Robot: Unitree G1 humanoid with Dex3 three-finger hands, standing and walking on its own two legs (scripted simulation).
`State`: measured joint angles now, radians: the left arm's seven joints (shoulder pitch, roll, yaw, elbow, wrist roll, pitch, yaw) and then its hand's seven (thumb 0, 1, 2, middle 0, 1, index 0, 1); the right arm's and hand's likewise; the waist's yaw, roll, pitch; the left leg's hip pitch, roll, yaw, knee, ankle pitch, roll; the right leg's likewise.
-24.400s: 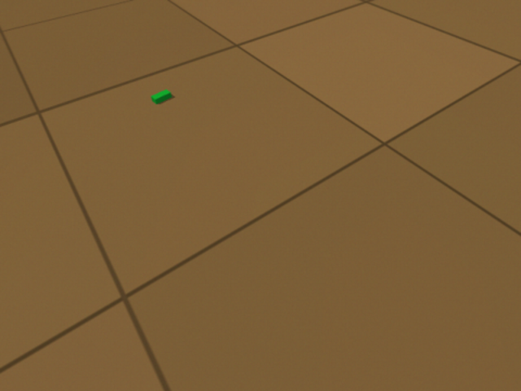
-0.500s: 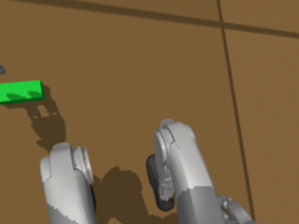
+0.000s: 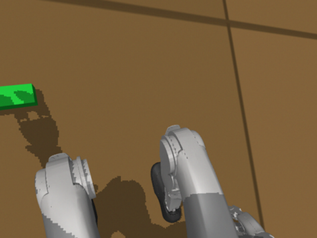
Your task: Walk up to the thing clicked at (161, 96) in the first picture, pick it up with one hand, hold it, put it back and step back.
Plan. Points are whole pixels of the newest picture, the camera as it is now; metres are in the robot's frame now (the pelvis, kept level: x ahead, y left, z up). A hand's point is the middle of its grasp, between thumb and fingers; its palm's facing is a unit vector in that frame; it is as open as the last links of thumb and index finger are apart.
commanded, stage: rise first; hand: left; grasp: from above
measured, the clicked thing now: (10, 97) +0.50 +0.30 -0.30
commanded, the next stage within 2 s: approach in 1.18 s
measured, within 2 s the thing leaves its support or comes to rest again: neither
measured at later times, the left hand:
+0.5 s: hand out of the picture +0.45 +0.34 -0.19, palm faces -0.46 -0.07 -0.89, open 13.7 cm
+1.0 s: hand out of the picture +0.45 +0.33 -0.18, palm faces -0.47 -0.06 -0.88, open 13.0 cm
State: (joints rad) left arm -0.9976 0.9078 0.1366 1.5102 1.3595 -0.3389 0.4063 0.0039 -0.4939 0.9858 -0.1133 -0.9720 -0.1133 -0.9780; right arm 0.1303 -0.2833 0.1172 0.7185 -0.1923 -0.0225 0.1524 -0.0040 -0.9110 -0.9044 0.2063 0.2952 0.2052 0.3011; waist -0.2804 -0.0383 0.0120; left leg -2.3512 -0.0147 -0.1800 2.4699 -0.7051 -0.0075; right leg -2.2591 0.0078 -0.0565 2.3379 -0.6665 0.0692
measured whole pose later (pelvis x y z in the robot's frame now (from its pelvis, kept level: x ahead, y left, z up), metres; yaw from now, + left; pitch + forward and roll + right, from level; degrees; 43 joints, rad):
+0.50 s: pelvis +0.00 +0.00 +0.00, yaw -1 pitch +33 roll -12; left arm -0.99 0.93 0.14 1.48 1.36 -0.35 0.39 0.00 -0.46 0.96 -0.17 -0.92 -0.16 -0.93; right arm 0.15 -0.29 0.14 0.70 -0.19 -0.02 0.16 0.00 -0.91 -0.90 0.21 0.30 0.21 0.30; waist -0.29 -0.04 0.02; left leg -2.36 -0.02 -0.19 2.48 -0.70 0.00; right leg -2.25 0.01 -0.07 2.33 -0.66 0.07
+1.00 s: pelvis +0.00 +0.00 +0.00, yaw -1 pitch +32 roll -12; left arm -1.00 0.93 0.12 1.50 1.36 -0.35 0.38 0.00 -0.33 0.86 -0.27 -0.83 -0.26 -0.84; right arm 0.15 -0.29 0.14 0.69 -0.18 -0.03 0.16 0.00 -0.91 -0.90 0.21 0.30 0.21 0.30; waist -0.29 -0.04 0.03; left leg -2.36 -0.02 -0.19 2.47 -0.69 0.00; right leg -2.25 0.01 -0.06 2.33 -0.65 0.07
